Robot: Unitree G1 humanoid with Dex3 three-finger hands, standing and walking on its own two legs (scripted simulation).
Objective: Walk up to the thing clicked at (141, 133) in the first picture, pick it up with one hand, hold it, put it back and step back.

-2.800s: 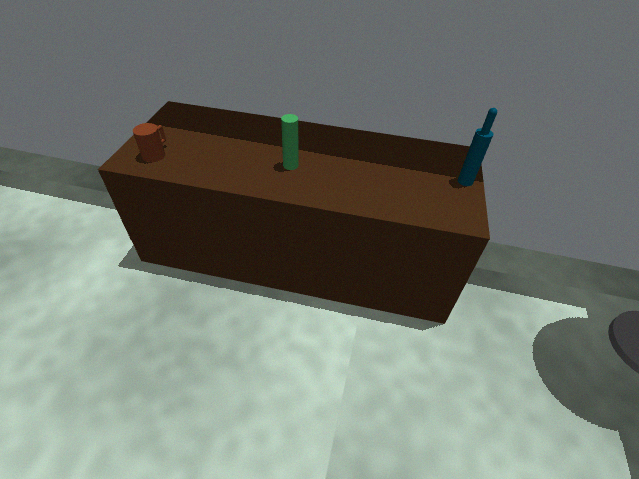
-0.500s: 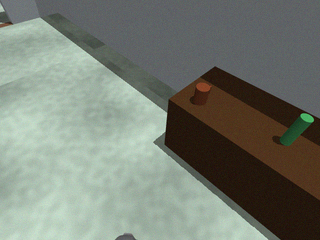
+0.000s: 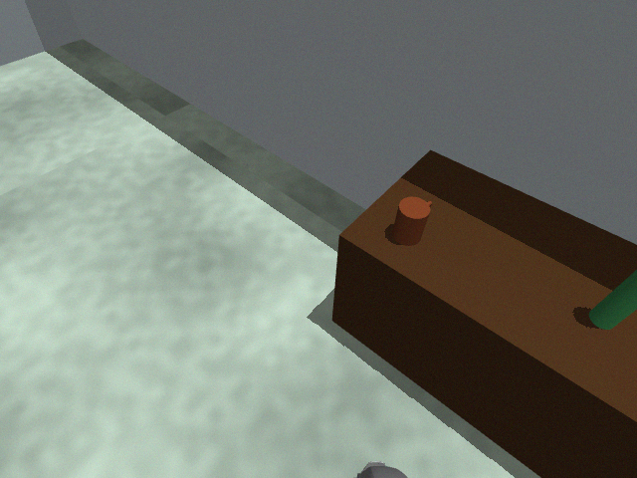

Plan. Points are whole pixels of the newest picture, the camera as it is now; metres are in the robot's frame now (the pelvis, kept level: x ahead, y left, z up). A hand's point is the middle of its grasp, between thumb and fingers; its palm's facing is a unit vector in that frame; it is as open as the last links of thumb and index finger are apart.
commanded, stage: walk up
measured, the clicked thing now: (414, 218) +0.75 -0.27 -0.25
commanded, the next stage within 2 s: none
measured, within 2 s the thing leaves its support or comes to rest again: neither
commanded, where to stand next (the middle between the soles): +0.12 -0.01 m, yaw -3 degrees
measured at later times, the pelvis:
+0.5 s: pelvis +0.04 +0.01 -0.01, yaw +0 degrees
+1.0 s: pelvis +0.03 +0.00 +0.00, yaw -3 degrees
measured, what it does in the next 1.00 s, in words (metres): steps on the spot: right foot, then left foot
